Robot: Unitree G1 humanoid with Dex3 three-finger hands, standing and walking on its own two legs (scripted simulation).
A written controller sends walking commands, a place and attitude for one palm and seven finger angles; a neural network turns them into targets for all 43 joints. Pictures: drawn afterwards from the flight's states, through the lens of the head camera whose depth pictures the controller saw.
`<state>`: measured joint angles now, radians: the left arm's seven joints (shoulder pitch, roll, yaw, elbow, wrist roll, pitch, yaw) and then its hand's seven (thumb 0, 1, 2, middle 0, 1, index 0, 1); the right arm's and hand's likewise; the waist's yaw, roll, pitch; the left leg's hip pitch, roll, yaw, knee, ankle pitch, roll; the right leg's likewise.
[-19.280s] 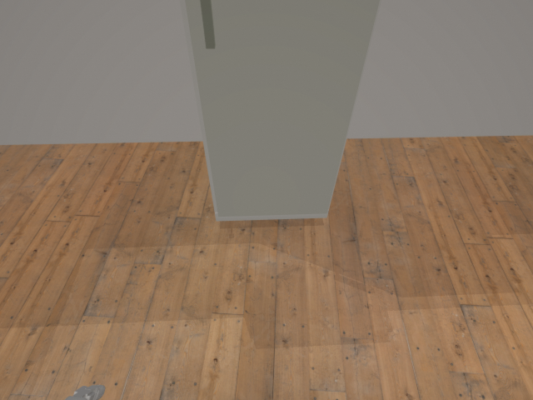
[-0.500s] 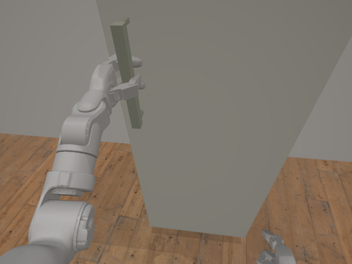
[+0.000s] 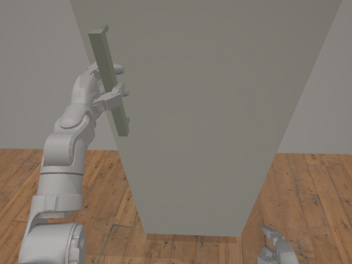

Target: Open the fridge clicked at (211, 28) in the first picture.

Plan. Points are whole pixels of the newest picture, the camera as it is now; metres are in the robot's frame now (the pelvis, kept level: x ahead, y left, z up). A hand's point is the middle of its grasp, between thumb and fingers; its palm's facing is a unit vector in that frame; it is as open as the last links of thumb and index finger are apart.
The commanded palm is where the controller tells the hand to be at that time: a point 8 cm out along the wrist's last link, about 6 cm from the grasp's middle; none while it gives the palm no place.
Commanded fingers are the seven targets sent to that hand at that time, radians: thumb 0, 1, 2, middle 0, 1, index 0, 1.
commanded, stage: pull the door a little, standing still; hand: left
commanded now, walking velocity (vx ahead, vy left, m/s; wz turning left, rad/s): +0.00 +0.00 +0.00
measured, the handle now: (115, 86) +0.44 +0.16 +0.23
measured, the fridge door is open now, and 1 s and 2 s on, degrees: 0 11 29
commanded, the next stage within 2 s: walk backward, drawing the door open in 0.62 s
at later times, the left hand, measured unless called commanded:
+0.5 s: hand (117, 98) +0.37 +0.14 +0.24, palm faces +0.01 -1.00 -0.03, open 6.2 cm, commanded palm +0.31 +0.19 +0.24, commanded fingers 0.00 0.90 0.90 -0.45 -1.40 -0.45 -1.40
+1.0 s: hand (113, 124) +0.31 +0.13 +0.22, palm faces +0.07 -0.97 -0.24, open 7.3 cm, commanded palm +0.27 +0.18 +0.23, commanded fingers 0.00 0.90 0.90 -0.45 -1.40 -0.45 -1.40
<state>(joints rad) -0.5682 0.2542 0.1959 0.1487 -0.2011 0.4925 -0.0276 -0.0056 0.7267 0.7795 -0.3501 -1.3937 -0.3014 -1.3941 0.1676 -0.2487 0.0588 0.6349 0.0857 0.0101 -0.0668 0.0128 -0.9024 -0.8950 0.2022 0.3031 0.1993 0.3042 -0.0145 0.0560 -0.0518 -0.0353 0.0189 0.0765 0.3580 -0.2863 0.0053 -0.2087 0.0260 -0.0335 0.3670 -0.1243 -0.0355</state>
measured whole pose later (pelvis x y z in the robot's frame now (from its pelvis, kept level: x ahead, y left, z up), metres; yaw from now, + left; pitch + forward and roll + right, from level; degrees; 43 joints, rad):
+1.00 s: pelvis +0.06 +0.01 +0.00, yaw +0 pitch +4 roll +1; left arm 0.18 0.28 0.05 -0.68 -0.09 0.10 0.08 -0.11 0.56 0.76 -0.44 -1.39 -0.21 -1.25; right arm 0.11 -0.22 0.04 0.48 0.01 0.12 -0.05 0.01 -0.90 -0.90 0.20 0.30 0.20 0.30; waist 0.00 0.05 -0.06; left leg -0.16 -0.02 0.04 0.55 -0.32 0.00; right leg -0.35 -0.01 -0.02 0.60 -0.24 -0.01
